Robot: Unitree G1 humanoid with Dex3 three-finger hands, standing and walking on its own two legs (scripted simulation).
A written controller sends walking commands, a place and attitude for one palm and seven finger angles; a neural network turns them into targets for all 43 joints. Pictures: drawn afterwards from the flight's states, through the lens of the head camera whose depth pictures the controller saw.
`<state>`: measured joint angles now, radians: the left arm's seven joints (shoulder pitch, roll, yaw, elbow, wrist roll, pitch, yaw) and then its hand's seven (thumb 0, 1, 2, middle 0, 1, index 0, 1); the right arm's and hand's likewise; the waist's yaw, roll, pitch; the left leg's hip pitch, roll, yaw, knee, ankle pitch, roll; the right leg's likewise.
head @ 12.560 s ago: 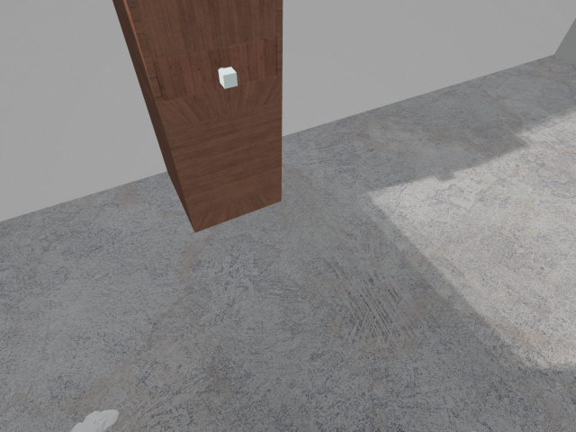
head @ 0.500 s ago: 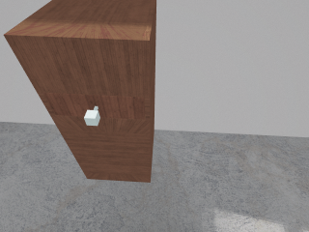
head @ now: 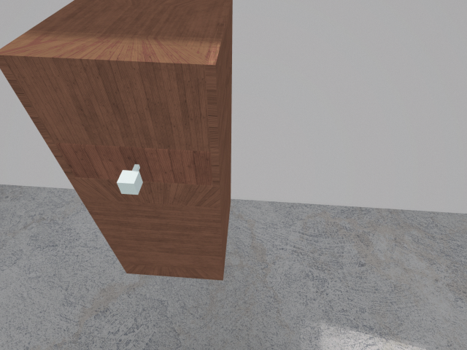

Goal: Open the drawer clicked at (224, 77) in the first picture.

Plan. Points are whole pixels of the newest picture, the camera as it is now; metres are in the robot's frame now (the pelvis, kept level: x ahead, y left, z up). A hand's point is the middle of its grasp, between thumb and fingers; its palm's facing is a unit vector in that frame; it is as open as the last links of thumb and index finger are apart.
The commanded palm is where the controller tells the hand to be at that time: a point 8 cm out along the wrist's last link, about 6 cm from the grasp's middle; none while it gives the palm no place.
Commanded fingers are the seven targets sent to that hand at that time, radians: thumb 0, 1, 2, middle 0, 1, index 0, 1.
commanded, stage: come to a stop and stand still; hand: left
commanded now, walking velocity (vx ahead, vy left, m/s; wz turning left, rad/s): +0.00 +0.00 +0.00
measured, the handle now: (132, 176) +0.52 +0.30 -0.06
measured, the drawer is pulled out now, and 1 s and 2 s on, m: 0.00 0.00 0.00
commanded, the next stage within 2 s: look again from close up in 0.06 s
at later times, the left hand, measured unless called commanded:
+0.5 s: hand out of the picture +0.00 +0.22 -0.18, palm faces +0.00 -0.98 -0.21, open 7.3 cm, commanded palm none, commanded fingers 0.00 0.90 0.90 -0.20 -0.30 -0.20 -0.30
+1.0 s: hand (82, 336) +0.15 +0.27 -0.05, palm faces -0.04 -0.65 -0.76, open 7.6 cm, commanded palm +0.09 +0.29 -0.04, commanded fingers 0.00 0.62 0.78 -0.22 -0.48 -0.22 -0.48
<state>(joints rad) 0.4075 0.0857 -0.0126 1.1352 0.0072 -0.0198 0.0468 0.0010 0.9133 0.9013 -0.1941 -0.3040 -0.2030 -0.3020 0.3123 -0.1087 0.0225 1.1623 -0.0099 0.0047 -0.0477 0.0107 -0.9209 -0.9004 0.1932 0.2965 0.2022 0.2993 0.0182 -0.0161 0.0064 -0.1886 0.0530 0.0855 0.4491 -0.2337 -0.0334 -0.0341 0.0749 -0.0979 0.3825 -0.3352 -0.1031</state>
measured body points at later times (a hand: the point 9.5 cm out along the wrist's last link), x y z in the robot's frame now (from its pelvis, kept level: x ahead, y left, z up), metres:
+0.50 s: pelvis -0.02 +0.04 -0.01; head -0.03 +0.04 +0.44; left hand +0.00 +0.27 -0.16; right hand -0.04 -0.17 -0.17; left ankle -0.01 +0.11 -0.74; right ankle -0.08 -0.04 -0.74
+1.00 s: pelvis -0.05 +0.07 -0.02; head -0.04 +0.05 +0.43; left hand +0.15 +0.30 -0.01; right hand +0.06 -0.19 -0.14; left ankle -0.01 +0.11 -0.74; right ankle -0.03 -0.03 -0.74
